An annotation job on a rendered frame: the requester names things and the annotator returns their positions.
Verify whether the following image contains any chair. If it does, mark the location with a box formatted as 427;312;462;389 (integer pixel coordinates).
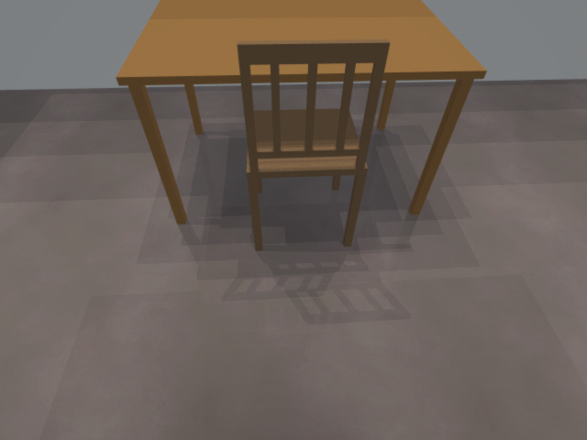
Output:
237;39;390;251

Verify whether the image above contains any table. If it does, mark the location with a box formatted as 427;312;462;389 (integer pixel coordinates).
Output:
116;0;487;225

